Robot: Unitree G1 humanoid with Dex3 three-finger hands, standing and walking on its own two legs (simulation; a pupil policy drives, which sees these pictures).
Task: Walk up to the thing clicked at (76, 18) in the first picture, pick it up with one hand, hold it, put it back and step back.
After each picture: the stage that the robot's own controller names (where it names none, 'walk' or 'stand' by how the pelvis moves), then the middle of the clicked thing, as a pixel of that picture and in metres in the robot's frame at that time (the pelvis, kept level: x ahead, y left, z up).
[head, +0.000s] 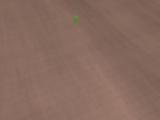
stand; (75, 20) +2.01 +0.07 -0.72
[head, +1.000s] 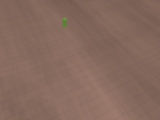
walk; (64, 22) +1.85 +0.12 -0.71
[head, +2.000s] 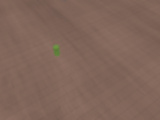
walk; (56, 50) +1.24 +0.20 -0.69
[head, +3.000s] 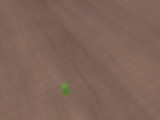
walk; (65, 89) +0.79 +0.22 -0.71
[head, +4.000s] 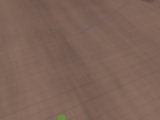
walk; out of the picture +0.50 +0.15 -0.70
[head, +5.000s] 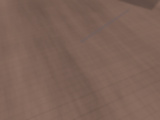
stand; out of the picture +0.43 +0.16 -0.72
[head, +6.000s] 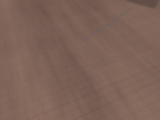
stand; out of the picture +0.43 +0.16 -0.72
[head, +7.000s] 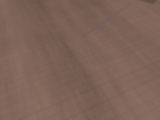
stand; out of the picture +0.42 +0.16 -0.72
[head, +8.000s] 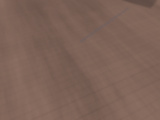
stand; out of the picture +0.41 +0.16 -0.73
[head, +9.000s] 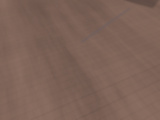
stand; out of the picture +0.42 +0.16 -0.73
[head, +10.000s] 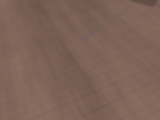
stand; out of the picture +0.41 +0.15 -0.73
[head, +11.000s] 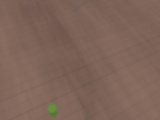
go down; (52, 110) +0.45 +0.16 -0.66
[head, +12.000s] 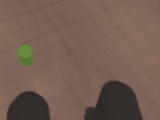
go down; (25, 56) +0.53 +0.17 -0.30
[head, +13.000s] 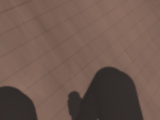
close in; out of the picture +0.52 +0.20 -0.26
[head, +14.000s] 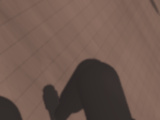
close in; out of the picture +0.51 +0.23 -0.25
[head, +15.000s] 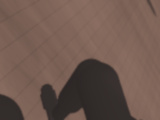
close; out of the picture +0.50 +0.22 -0.25
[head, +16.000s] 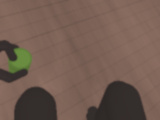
lift; (19, 64) +0.40 +0.20 -0.12
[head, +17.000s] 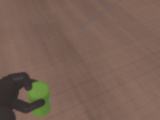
hold; (40, 99) +0.32 +0.15 +0.01
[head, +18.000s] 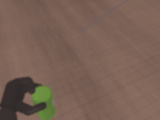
hold; (44, 103) +0.31 +0.14 -0.02
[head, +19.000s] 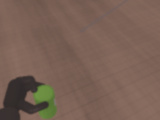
hold; (46, 102) +0.31 +0.14 -0.02
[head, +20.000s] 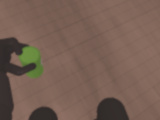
crouch; (32, 63) +0.44 +0.14 -0.10
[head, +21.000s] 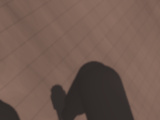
lower; out of the picture +0.49 +0.20 -0.23
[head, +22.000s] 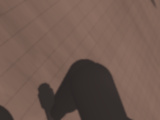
lower; out of the picture +0.47 +0.23 -0.26
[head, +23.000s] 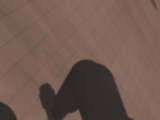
lower; out of the picture +0.47 +0.23 -0.26
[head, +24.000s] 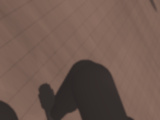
lower; out of the picture +0.47 +0.22 -0.26
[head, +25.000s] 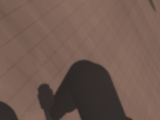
rest; out of the picture +0.47 +0.22 -0.27
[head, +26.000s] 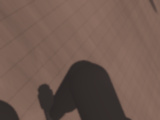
open; out of the picture +0.48 +0.22 -0.28
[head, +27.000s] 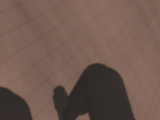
stand; out of the picture +0.48 +0.21 -0.26
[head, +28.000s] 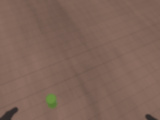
stand; (51, 101) +0.45 +0.14 -0.56
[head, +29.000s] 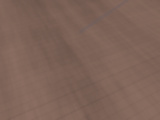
stand; out of the picture +0.41 +0.14 -0.65
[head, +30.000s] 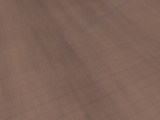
stand; out of the picture +0.42 +0.14 -0.65
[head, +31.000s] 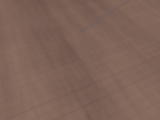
stand; out of the picture +0.41 +0.14 -0.65
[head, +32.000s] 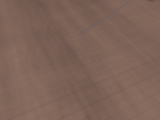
stand; out of the picture +0.41 +0.14 -0.65
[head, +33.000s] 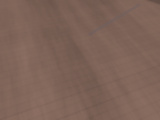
stand; out of the picture +0.41 +0.14 -0.70
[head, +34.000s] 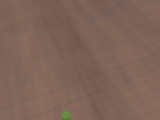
walk; (66, 117) +0.46 +0.12 -0.71
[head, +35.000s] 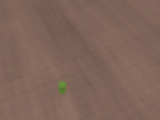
walk; (62, 87) +0.70 +0.12 -0.71
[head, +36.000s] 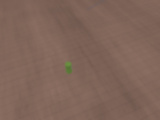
stand; (68, 67) +1.01 +0.19 -0.70
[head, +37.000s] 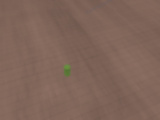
stand; (67, 70) +1.01 +0.15 -0.72
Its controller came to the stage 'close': yes
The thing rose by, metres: 0.71
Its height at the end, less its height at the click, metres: +0.00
